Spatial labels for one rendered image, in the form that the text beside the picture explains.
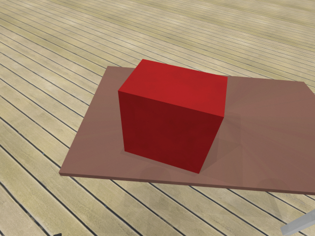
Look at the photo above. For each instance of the carton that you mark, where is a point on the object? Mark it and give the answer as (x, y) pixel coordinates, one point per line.
(171, 114)

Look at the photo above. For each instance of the table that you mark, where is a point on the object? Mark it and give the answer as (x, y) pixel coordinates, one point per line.
(266, 142)

